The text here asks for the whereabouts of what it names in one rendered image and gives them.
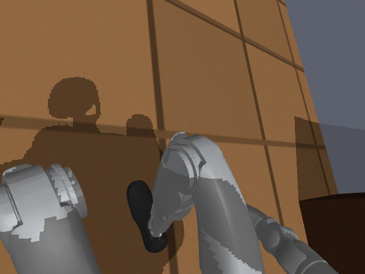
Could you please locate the right robot hand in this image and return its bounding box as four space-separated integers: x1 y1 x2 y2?
246 204 268 228

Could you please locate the right robot foot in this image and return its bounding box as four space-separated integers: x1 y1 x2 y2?
127 180 168 253

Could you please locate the right robot arm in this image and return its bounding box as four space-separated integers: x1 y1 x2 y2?
255 217 339 274

